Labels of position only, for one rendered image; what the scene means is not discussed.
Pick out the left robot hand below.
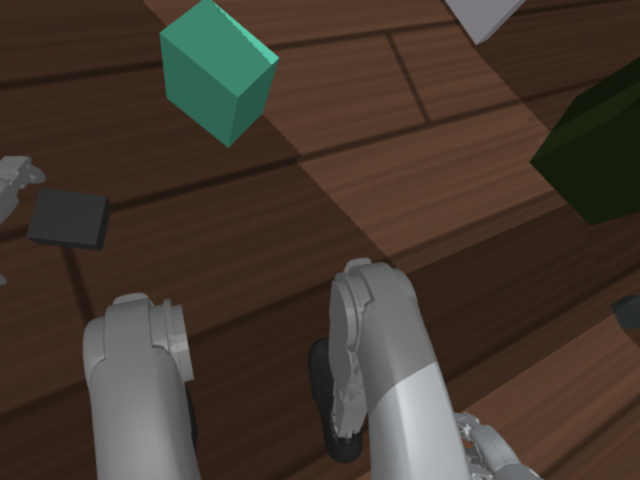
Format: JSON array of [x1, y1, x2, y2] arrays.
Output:
[[0, 156, 46, 285]]

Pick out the right robot hand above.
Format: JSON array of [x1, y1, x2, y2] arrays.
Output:
[[454, 412, 522, 480]]

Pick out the right robot arm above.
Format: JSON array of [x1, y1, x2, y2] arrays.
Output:
[[493, 463, 545, 480]]

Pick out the right robot foot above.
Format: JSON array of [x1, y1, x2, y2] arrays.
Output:
[[308, 338, 363, 463]]

